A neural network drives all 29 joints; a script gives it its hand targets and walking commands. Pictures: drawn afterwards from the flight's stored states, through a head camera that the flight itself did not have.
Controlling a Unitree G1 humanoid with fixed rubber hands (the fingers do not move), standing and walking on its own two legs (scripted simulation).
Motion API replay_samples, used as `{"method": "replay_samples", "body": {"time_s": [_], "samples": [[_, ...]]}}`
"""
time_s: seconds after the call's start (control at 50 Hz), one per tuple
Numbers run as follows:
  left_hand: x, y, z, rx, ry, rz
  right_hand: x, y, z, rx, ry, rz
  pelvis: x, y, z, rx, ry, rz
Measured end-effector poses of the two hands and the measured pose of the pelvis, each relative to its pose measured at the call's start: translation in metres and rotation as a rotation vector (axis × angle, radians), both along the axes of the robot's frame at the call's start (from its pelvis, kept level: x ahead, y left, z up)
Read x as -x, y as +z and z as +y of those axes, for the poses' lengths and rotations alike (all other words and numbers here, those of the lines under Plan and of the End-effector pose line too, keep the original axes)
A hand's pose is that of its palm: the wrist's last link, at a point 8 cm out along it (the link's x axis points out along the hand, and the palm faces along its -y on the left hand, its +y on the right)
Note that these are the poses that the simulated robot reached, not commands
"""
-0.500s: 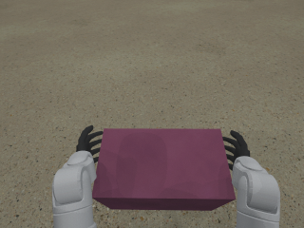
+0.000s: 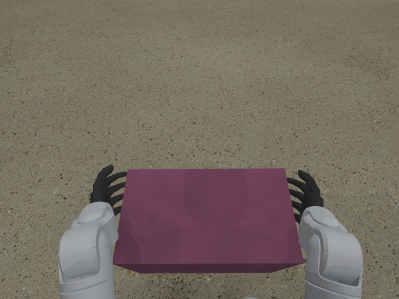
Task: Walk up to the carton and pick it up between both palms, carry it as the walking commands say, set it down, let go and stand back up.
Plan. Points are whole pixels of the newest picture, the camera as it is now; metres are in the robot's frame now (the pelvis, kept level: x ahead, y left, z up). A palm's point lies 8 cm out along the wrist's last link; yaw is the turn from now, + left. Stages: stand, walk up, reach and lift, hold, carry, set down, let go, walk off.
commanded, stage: carry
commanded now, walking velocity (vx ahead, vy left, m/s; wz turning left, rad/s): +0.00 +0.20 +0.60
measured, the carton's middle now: (206, 225) +0.27 +0.00 -0.01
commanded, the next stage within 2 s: none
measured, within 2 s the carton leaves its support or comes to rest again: neither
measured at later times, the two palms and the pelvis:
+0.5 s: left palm out of the picture +0.15 +0.41 +0.09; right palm (171, 209) +0.26 +0.07 +0.09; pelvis -0.05 +0.16 +0.00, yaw +18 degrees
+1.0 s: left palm out of the picture -0.03 +0.56 +0.12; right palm (29, 263) +0.17 +0.26 +0.10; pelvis -0.15 +0.27 +0.02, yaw +33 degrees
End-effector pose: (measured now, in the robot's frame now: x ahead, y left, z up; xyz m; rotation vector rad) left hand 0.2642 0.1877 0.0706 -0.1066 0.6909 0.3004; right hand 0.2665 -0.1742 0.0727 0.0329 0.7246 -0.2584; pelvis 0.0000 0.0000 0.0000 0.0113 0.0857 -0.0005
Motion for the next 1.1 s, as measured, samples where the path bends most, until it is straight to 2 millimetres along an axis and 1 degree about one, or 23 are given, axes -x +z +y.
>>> {"method": "replay_samples", "body": {"time_s": [0.06, 0.14, 0.2, 0.24, 0.3, 0.38, 0.44, 0.5, 0.54, 0.58, 0.62, 0.7, 0.76, 0.84, 0.88, 0.92, 1.02, 1.06, 1.1], "samples": [[0.010, 0.009, 0.016, -0.021, 0.020, -0.034, 0.002, 0.003, 0.016, -0.023, 0.020, -0.035, 0.004, -0.001, 0.012, -0.002, 0.028, -0.001], [0.024, 0.018, 0.036, -0.070, 0.036, -0.049, 0.007, -0.003, 0.037, -0.052, 0.051, -0.051, 0.010, -0.006, 0.028, 0.005, 0.070, -0.017], [0.042, 0.020, 0.056, -0.066, 0.074, -0.017, 0.012, 0.000, 0.058, -0.047, 0.089, -0.020, 0.015, 0.002, 0.040, -0.002, 0.125, -0.028], [0.053, 0.027, 0.072, -0.069, 0.105, -0.013, 0.011, 0.008, 0.075, -0.054, 0.117, -0.016, 0.018, 0.009, 0.049, -0.014, 0.147, -0.032], [0.066, 0.040, 0.098, -0.073, 0.151, -0.034, 0.006, 0.021, 0.104, -0.049, 0.170, -0.040, 0.023, 0.016, 0.066, -0.038, 0.179, -0.031], [0.081, 0.047, 0.139, -0.078, 0.202, -0.053, 0.001, 0.030, 0.149, -0.037, 0.233, -0.062, 0.033, 0.017, 0.097, -0.059, 0.235, -0.023], [0.097, 0.040, 0.179, -0.075, 0.240, -0.046, 0.003, 0.027, 0.192, -0.028, 0.275, -0.058, 0.042, 0.011, 0.128, -0.057, 0.278, -0.018], [0.117, 0.022, 0.224, -0.056, 0.278, -0.038, 0.009, 0.017, 0.242, -0.014, 0.311, -0.048, 0.052, -0.002, 0.162, -0.047, 0.309, -0.018], [0.134, 0.007, 0.251, -0.030, 0.300, 0.001, 0.019, 0.007, 0.270, -0.003, 0.322, -0.008, 0.060, -0.002, 0.176, -0.030, 0.324, -0.016], [0.152, -0.002, 0.270, -0.006, 0.327, 0.031, 0.030, 0.001, 0.292, 0.020, 0.350, 0.023, 0.069, 0.001, 0.188, -0.007, 0.344, -0.016], [0.168, -0.004, 0.284, 0.006, 0.360, 0.031, 0.037, 0.000, 0.309, 0.024, 0.375, 0.025, 0.078, 0.002, 0.199, 0.002, 0.365, -0.015], [0.192, 0.004, 0.304, -0.005, 0.406, -0.014, 0.048, 0.003, 0.335, -0.009, 0.403, -0.017, 0.094, 0.001, 0.218, -0.004, 0.405, -0.011], [0.207, 0.012, 0.318, -0.039, 0.415, -0.033, 0.059, 0.003, 0.351, -0.034, 0.421, -0.038, 0.105, -0.001, 0.231, -0.011, 0.429, -0.011], [0.228, 0.021, 0.334, -0.085, 0.427, -0.026, 0.075, -0.003, 0.370, -0.069, 0.442, -0.036, 0.119, -0.003, 0.246, -0.012, 0.465, -0.017], [0.243, 0.025, 0.342, -0.097, 0.441, -0.005, 0.084, -0.003, 0.380, -0.067, 0.467, -0.018, 0.126, 0.001, 0.253, -0.005, 0.501, -0.028], [0.261, 0.029, 0.350, -0.085, 0.477, 0.004, 0.092, 0.005, 0.394, -0.061, 0.497, -0.009, 0.134, 0.008, 0.259, -0.020, 0.533, -0.030], [0.301, 0.048, 0.381, -0.097, 0.561, -0.024, 0.103, 0.026, 0.442, -0.068, 0.585, -0.041, 0.155, 0.019, 0.279, -0.060, 0.591, -0.024], [0.317, 0.052, 0.397, -0.101, 0.590, -0.032, 0.110, 0.030, 0.464, -0.064, 0.621, -0.053, 0.166, 0.019, 0.291, -0.073, 0.620, -0.019], [0.336, 0.051, 0.414, -0.103, 0.616, -0.030, 0.120, 0.031, 0.488, -0.058, 0.653, -0.054, 0.180, 0.018, 0.305, -0.079, 0.651, -0.017]]}}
